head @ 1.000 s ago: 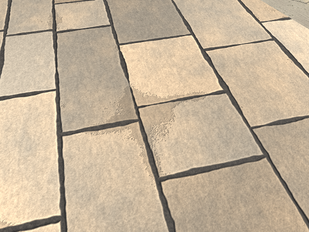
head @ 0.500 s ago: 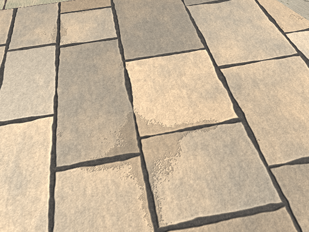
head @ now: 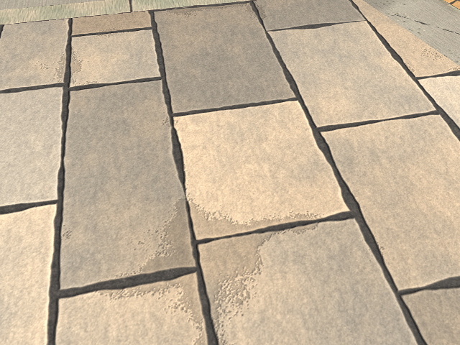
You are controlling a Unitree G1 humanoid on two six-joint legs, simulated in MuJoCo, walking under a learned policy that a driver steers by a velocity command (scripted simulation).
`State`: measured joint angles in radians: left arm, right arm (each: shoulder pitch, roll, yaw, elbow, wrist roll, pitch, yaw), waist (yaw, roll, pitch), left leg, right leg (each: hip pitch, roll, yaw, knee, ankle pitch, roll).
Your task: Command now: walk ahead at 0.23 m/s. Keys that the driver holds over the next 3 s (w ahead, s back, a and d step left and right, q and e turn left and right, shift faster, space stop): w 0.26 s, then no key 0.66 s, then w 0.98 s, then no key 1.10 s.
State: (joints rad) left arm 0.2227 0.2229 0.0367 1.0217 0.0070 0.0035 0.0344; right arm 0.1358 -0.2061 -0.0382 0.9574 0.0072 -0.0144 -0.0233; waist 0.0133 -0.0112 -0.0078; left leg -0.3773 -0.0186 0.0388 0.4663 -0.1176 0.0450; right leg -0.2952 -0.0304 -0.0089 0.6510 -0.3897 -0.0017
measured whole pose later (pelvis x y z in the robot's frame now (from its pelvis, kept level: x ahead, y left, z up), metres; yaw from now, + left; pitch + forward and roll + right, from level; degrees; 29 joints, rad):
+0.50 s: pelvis +0.13 +0.05 +0.00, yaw +0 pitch +2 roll +0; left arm 0.38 0.22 0.06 1.07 -0.01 -0.07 0.03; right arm 0.03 -0.22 -0.05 0.94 0.00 -0.06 0.01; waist 0.06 -0.02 0.03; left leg -0.38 -0.01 0.05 0.51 -0.17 0.05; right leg -0.29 -0.04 0.02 0.99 -0.54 0.05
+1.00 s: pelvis +0.19 +0.04 +0.00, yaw +1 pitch -1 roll +0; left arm 0.23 0.19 0.07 1.07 -0.01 -0.02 0.04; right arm 0.19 -0.21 -0.03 1.08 0.01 -0.01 -0.03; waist 0.00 0.01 0.02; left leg -0.23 -0.02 0.05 0.51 -0.28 0.04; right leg -0.24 -0.03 0.00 0.53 -0.29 0.01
